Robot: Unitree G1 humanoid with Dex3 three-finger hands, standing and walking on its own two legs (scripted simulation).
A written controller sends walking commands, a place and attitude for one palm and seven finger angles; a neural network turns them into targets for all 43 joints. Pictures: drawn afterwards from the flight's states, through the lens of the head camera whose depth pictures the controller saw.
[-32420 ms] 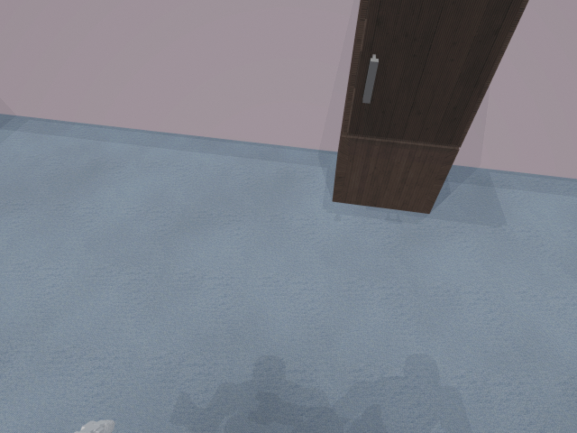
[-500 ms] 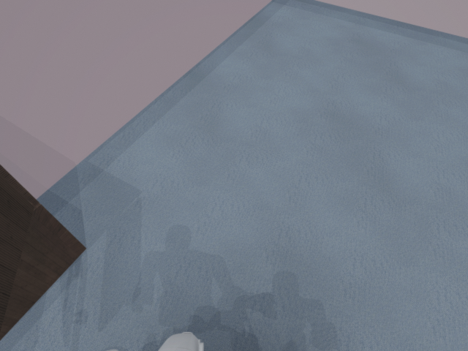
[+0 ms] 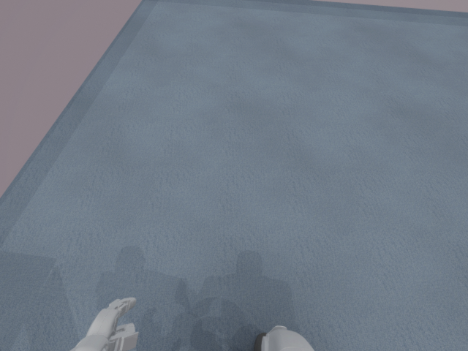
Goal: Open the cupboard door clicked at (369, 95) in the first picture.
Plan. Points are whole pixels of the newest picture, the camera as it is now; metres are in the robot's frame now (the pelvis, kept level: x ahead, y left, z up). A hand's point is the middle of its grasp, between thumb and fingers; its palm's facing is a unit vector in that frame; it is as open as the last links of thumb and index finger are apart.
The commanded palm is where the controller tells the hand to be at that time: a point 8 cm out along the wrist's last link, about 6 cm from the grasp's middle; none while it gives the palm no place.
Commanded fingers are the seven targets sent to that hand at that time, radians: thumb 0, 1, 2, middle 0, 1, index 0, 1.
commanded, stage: walk to a spot facing it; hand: left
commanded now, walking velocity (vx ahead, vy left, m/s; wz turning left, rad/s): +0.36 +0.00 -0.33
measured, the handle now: out of the picture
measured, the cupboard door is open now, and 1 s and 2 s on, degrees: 40 40 40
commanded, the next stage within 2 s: turn to face it in 0.82 s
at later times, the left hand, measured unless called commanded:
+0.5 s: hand (150, 300) +0.24 +0.18 -0.18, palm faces -0.09 -0.98 -0.20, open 7.3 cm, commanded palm none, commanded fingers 0.00 0.90 0.90 -0.20 -0.30 -0.20 -0.30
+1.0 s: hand (203, 198) +0.48 +0.07 -0.17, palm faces -0.12 -0.98 -0.17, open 7.3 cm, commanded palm none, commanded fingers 0.00 0.90 0.90 -0.20 -0.30 -0.20 -0.30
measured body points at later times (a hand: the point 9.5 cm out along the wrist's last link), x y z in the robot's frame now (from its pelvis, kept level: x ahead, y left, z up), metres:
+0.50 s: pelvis +0.21 -0.02 +0.00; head +0.24 -0.01 +0.44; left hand +0.24 +0.23 -0.16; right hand +0.29 -0.27 -0.13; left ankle +0.28 +0.09 -0.73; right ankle +0.11 -0.10 -0.67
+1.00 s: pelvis +0.43 -0.10 +0.01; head +0.46 -0.09 +0.46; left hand +0.49 +0.13 -0.16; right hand +0.42 -0.35 -0.14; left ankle +0.52 +0.01 -0.72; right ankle +0.36 -0.20 -0.73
